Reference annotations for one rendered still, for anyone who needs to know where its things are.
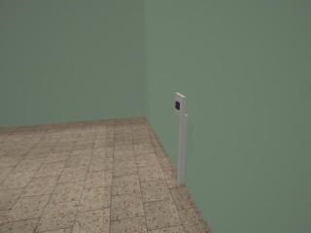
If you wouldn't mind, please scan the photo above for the panel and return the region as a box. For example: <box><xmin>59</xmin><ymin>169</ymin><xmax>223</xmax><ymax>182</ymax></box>
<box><xmin>174</xmin><ymin>92</ymin><xmax>189</xmax><ymax>184</ymax></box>

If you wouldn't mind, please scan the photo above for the button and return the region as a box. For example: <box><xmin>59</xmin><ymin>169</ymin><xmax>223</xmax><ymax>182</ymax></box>
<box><xmin>175</xmin><ymin>101</ymin><xmax>180</xmax><ymax>110</ymax></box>

